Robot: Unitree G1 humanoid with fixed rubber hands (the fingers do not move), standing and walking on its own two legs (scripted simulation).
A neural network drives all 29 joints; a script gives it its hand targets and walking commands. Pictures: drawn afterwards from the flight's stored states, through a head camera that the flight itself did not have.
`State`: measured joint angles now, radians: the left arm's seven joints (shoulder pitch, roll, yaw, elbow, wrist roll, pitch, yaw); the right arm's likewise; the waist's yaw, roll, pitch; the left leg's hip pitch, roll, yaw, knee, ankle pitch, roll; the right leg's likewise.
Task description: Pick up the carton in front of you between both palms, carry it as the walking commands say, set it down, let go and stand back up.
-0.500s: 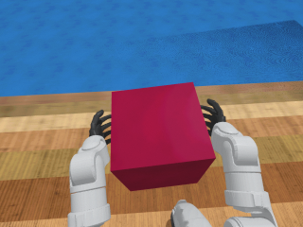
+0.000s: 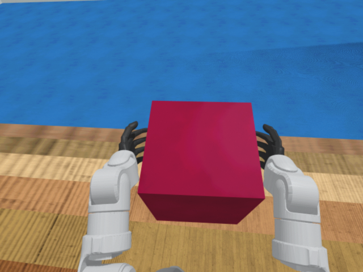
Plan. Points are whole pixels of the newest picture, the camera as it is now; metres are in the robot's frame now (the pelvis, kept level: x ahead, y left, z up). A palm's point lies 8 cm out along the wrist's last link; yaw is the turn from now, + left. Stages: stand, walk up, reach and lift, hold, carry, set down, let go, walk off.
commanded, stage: carry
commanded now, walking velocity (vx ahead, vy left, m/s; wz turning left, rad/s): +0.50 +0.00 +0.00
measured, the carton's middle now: (198, 168) +0.34 +0.02 +0.03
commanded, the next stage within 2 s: none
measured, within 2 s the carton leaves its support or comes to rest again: neither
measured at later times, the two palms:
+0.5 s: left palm (161, 107) +0.68 +0.16 -0.07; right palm (239, 98) +0.72 -0.13 -0.07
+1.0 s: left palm (178, 82) +1.07 +0.14 -0.23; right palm (233, 82) +1.06 -0.16 -0.23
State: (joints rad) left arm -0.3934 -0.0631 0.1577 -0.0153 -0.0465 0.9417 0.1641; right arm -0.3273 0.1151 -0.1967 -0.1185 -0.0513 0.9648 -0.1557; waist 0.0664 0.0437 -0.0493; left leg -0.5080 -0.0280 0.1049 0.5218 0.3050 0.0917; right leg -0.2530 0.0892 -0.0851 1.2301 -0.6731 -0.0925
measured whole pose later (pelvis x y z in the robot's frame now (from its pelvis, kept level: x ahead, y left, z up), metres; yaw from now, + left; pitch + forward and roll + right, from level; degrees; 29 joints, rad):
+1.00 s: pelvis +0.76 +0.02 -0.30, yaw +1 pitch +3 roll +1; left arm -0.31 -0.13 0.22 -0.04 0.04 0.98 0.15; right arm -0.36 0.06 -0.15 0.04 0.05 0.97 -0.18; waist -0.11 0.00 -0.03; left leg -0.42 -0.09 0.12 0.86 -0.49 0.14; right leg -0.72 -0.02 0.06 1.26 -0.36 -0.03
